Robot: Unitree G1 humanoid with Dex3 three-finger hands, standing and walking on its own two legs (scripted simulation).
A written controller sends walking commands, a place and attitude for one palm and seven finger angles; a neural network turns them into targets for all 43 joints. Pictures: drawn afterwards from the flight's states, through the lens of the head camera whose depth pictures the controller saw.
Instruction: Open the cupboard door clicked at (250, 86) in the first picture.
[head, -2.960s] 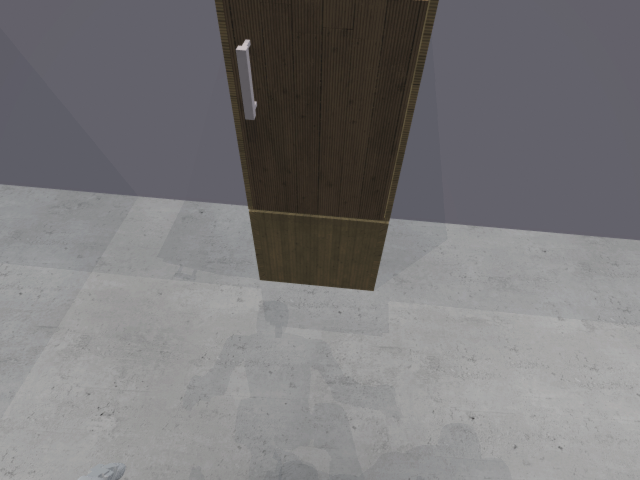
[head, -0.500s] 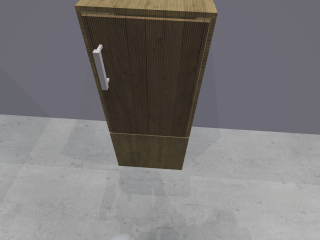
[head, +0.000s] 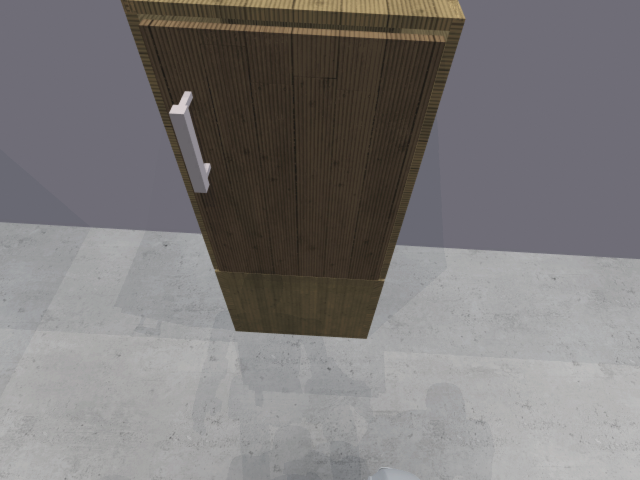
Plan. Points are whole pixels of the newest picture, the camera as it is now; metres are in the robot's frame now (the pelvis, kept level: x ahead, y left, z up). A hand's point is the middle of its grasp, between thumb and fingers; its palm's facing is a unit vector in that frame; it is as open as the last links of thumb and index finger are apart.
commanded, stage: come to a stop and stand still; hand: left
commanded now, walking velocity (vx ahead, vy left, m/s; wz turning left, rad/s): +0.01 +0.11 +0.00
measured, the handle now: (194, 144) +0.57 +0.25 +0.06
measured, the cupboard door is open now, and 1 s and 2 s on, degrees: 0 0 0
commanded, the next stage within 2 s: look again from close up in 1.08 s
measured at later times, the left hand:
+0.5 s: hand out of the picture -0.01 +0.17 -0.16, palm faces +0.11 -0.96 -0.25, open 7.3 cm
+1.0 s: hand out of the picture -0.02 +0.19 -0.18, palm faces +0.05 -0.99 -0.16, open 7.4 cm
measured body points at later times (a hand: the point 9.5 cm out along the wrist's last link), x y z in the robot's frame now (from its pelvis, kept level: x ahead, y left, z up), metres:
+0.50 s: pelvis -0.03 -0.03 +0.01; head +0.00 -0.04 +0.46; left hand -0.02 +0.22 -0.14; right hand +0.03 -0.27 -0.15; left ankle -0.06 +0.13 -0.70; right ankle +0.01 -0.14 -0.74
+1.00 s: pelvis -0.01 +0.03 +0.00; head +0.00 +0.04 +0.45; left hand -0.02 +0.24 -0.16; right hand -0.01 -0.20 -0.15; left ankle -0.06 +0.13 -0.74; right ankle +0.00 -0.12 -0.74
